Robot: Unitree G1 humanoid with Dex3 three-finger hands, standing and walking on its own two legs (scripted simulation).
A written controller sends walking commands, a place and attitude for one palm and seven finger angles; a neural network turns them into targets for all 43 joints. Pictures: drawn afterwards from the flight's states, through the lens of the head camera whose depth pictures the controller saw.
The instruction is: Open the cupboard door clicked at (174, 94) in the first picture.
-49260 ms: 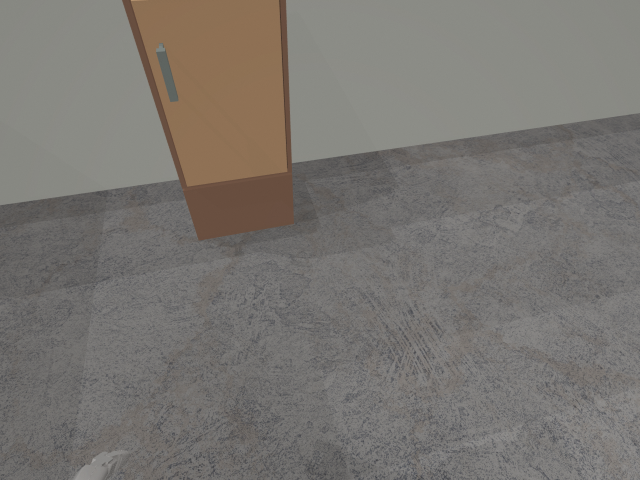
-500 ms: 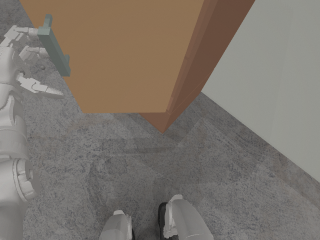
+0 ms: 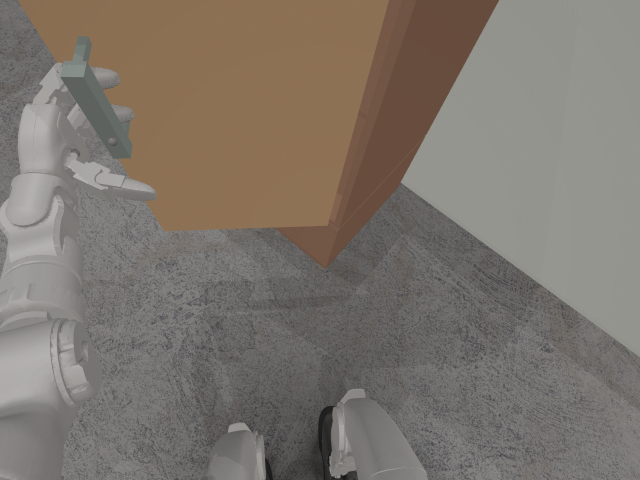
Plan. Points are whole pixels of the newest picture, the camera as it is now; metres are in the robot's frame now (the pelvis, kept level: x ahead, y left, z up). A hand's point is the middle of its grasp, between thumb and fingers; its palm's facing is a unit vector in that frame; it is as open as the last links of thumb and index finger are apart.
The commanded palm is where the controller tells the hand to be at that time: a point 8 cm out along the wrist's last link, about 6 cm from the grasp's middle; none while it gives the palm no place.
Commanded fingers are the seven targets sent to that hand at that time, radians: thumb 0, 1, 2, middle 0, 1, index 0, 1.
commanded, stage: slide the fingers in behind the handle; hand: left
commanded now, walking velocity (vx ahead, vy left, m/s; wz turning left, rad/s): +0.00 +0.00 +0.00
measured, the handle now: (104, 102) +0.57 +0.22 +0.05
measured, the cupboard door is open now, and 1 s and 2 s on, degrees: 45 45 69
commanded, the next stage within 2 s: close the thumb around the handle in 0.48 s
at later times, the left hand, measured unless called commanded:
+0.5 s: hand (118, 139) +0.51 +0.19 +0.05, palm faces -0.02 -1.00 -0.04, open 14.0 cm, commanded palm +0.49 +0.24 +0.05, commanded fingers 0.00 -0.50 0.30 -0.30 -1.20 -0.30 -1.20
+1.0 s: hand (119, 137) +0.51 +0.19 +0.05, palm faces -0.01 -1.00 -0.04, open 9.2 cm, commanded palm +0.49 +0.23 +0.05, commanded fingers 0.00 0.73 0.83 -0.39 -1.33 -0.39 -1.33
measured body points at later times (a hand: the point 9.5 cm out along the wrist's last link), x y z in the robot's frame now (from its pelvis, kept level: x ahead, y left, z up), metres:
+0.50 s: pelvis +0.00 +0.00 +0.00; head +0.15 +0.02 +0.42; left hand +0.50 +0.25 +0.06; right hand +0.01 -0.27 -0.11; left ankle -0.03 +0.08 -0.65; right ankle +0.06 -0.11 -0.65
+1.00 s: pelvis +0.00 +0.00 +0.00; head +0.16 +0.02 +0.42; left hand +0.51 +0.25 +0.06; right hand +0.01 -0.26 -0.11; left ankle -0.03 +0.08 -0.65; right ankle +0.06 -0.11 -0.65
